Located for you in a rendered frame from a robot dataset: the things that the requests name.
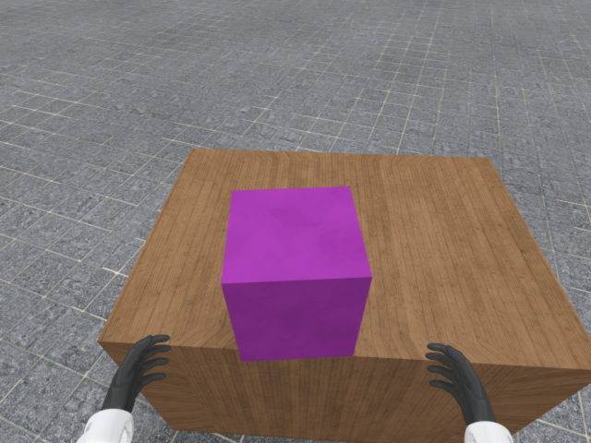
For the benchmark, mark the robot left forearm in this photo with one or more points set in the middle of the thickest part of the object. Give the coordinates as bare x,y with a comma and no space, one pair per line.
109,426

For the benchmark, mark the right robot hand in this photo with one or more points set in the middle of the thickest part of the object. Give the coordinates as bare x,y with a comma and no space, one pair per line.
466,387

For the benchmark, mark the robot right forearm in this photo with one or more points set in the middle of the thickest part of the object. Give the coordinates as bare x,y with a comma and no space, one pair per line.
487,432

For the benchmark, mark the carton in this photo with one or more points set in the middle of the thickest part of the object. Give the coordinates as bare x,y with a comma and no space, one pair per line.
295,273

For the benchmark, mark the left robot hand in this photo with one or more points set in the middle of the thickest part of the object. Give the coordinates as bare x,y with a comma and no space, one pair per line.
129,380

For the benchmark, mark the pedestal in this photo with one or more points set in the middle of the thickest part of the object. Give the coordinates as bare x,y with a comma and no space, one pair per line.
452,262

